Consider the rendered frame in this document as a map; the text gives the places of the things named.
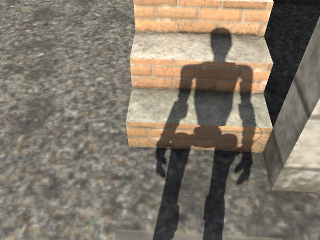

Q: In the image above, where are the stairs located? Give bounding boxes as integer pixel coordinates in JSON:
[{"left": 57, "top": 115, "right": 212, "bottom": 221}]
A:
[{"left": 126, "top": 0, "right": 274, "bottom": 153}]

